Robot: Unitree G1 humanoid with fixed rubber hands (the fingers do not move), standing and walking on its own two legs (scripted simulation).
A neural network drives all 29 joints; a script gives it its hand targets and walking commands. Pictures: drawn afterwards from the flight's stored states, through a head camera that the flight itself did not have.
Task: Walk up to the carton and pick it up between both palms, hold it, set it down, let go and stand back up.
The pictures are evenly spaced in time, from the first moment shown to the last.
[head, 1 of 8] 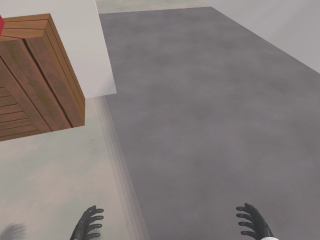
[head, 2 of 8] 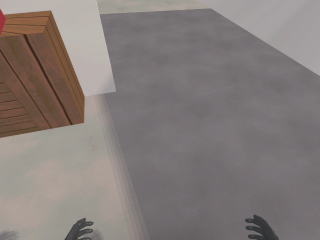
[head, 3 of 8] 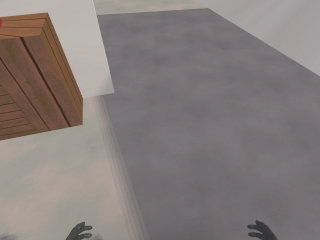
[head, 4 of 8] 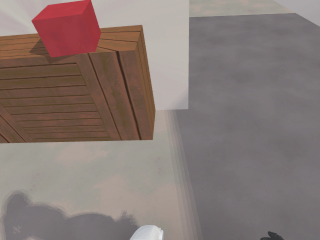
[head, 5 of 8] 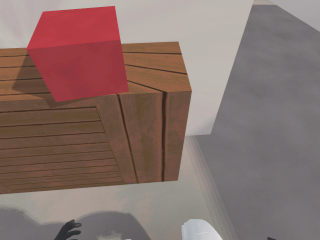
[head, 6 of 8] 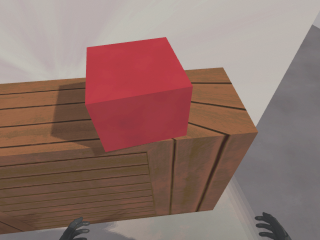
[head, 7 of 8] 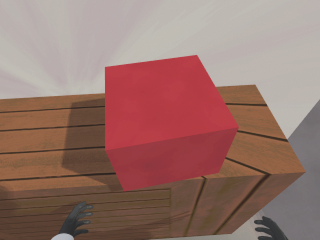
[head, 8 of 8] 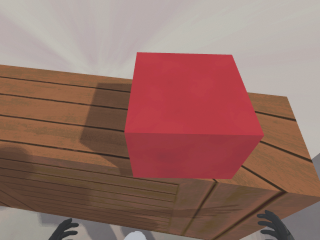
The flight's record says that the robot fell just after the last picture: no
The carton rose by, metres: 0.00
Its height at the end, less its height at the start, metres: +0.00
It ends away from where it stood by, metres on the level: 0.00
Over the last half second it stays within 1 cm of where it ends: yes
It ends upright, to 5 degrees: yes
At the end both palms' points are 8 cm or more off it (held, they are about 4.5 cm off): yes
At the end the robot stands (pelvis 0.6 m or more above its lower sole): yes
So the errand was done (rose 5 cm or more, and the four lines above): no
